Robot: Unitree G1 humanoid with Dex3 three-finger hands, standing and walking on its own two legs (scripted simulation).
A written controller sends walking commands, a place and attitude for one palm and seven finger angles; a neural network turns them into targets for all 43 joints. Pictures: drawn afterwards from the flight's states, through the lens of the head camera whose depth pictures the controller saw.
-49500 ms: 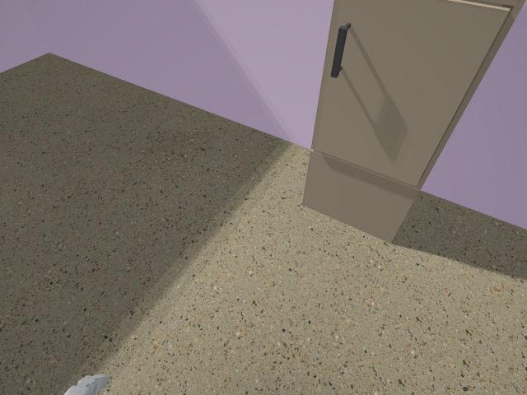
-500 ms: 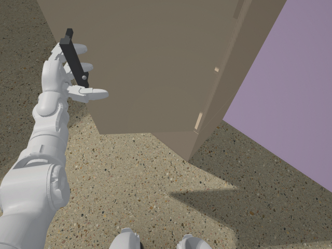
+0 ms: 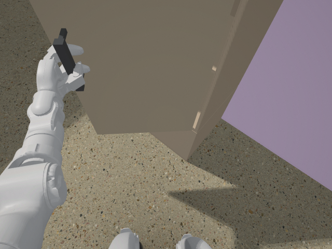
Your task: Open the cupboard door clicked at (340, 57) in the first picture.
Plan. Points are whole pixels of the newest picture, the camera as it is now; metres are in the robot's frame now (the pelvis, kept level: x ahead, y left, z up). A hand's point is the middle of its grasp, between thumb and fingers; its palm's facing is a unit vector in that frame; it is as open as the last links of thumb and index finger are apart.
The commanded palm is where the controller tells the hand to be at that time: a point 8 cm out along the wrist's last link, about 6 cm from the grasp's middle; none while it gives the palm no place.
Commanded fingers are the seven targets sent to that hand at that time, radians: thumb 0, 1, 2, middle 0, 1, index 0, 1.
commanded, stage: pull the door open along its arc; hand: left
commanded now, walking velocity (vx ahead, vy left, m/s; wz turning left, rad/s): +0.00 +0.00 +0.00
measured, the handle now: (72, 62) +0.55 +0.19 +0.10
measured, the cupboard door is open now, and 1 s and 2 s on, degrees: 44 85 83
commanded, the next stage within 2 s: open thumb and fingers to let go in 1.00 s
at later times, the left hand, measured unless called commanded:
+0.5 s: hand (80, 98) +0.44 +0.16 +0.10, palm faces -0.03 -1.00 +0.01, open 5.7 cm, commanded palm +0.38 +0.21 +0.10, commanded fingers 0.00 0.90 0.90 -0.40 -1.35 -0.40 -1.35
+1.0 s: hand (133, 168) +0.27 +0.05 +0.11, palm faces +0.29 -0.96 -0.01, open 6.0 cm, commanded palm +0.21 +0.10 +0.10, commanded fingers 0.00 0.90 0.90 -0.40 -1.35 -0.40 -1.35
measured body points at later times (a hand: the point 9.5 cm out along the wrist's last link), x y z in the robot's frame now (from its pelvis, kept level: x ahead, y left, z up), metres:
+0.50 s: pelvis +0.02 +0.00 +0.01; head +0.07 +0.00 +0.46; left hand +0.43 +0.21 +0.11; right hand +0.07 -0.26 -0.10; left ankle +0.04 +0.11 -0.68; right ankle -0.03 -0.10 -0.68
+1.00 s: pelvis +0.01 -0.03 +0.02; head +0.00 -0.05 +0.47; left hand +0.25 +0.10 +0.11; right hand +0.22 -0.22 -0.05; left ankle +0.04 +0.11 -0.68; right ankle -0.03 -0.10 -0.68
